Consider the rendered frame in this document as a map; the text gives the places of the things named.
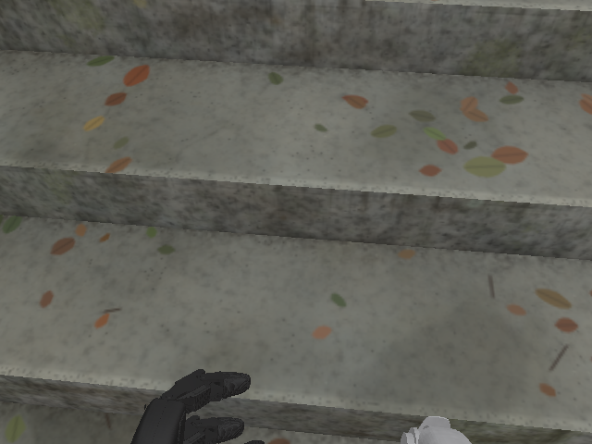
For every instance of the robot right thigh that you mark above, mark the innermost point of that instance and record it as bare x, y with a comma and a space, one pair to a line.
434, 435

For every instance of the left robot hand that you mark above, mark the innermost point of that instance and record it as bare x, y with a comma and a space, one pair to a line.
164, 420

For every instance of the right robot shin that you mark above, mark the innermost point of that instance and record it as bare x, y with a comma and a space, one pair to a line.
435, 421

